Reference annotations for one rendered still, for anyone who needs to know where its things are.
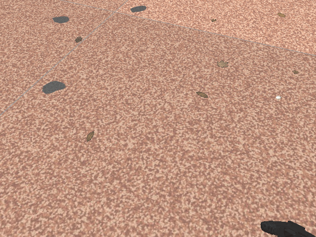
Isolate right robot hand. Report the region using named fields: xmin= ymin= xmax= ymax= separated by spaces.
xmin=261 ymin=220 xmax=316 ymax=237

